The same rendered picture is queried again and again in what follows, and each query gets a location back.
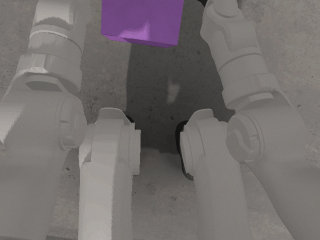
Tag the robot right forearm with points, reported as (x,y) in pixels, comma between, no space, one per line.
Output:
(246,82)

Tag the robot right upper arm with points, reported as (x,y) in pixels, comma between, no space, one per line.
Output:
(271,141)

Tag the robot left forearm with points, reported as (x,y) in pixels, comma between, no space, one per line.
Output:
(56,44)

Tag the robot foot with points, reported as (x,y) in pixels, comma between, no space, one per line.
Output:
(180,128)
(131,120)

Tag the robot left upper arm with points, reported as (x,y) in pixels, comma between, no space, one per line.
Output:
(38,128)

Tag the left robot foot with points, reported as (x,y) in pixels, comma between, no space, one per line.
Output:
(131,120)

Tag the carton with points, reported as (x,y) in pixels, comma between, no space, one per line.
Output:
(145,22)

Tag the right robot foot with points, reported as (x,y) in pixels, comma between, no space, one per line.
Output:
(180,128)

